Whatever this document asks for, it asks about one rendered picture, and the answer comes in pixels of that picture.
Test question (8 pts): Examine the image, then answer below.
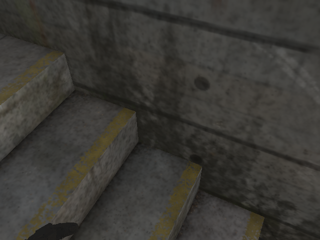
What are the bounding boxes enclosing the stairs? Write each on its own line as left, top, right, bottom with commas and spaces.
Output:
0, 54, 265, 240

